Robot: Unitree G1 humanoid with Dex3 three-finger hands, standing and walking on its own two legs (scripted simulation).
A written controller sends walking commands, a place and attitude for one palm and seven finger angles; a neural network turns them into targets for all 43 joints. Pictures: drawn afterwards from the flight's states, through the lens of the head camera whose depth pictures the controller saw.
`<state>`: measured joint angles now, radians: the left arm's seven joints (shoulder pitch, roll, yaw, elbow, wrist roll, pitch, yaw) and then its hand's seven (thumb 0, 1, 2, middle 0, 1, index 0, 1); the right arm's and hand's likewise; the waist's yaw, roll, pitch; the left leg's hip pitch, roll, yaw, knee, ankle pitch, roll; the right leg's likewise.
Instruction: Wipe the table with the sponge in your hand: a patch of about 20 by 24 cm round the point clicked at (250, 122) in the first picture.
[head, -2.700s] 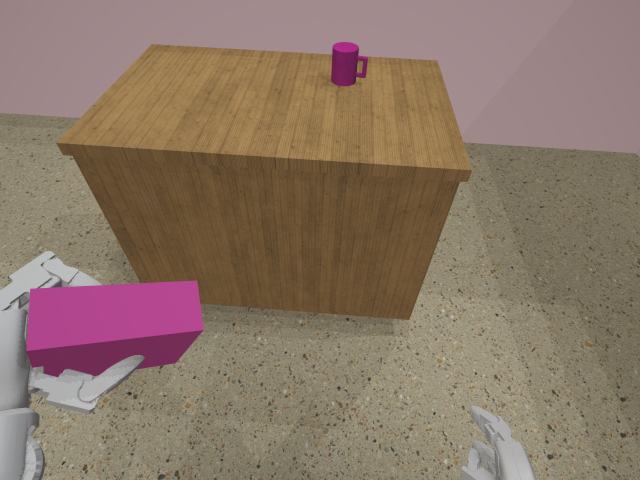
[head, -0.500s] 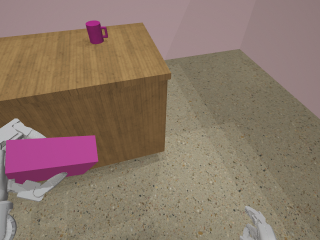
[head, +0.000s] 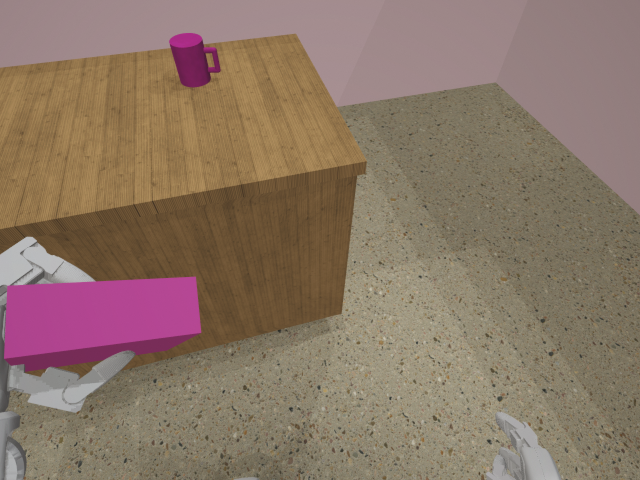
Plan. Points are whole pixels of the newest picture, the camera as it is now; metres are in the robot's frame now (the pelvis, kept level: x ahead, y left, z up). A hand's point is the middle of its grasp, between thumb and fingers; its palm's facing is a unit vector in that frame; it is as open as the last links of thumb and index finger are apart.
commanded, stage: take the last steps up to it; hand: left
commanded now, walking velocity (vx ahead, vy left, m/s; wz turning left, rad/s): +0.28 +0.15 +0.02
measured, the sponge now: (132, 322) +0.23 +0.19 +0.15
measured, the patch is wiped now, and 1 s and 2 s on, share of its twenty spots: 0.00 0.00 0.00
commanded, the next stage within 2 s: come to a stop and stand still in 0.88 s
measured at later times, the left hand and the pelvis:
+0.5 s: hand (100, 237) +0.31 +0.24 +0.17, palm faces +0.38 -0.78 -0.50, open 9.5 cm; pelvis +0.09 +0.01 +0.01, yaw +1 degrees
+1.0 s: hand (81, 194) +0.36 +0.28 +0.18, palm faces +0.38 -0.79 -0.49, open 9.5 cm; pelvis +0.15 +0.05 -0.01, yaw +0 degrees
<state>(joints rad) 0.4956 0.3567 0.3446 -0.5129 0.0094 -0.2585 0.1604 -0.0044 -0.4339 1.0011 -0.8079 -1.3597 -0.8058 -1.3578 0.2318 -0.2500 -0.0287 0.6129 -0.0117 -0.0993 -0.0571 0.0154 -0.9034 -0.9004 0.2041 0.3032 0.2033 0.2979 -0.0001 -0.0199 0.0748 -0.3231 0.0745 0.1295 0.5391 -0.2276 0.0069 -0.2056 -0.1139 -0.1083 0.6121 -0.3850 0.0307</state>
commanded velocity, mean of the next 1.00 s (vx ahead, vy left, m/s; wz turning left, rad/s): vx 0.18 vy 0.14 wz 0.02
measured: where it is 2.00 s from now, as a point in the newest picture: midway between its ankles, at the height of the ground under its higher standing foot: outside the picture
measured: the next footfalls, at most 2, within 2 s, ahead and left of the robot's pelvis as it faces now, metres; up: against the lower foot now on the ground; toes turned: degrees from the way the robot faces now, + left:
right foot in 0.30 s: +0.14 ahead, -0.07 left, +0.00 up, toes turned -10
left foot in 0.72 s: +0.21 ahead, +0.18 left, +0.00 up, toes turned +7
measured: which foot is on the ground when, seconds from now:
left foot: down 0.00-0.30, up 0.32-0.70, down 0.72-1.00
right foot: down 0.00-0.02, up 0.04-0.28, down 0.30-0.72, up 0.74-0.96, down 0.98-1.00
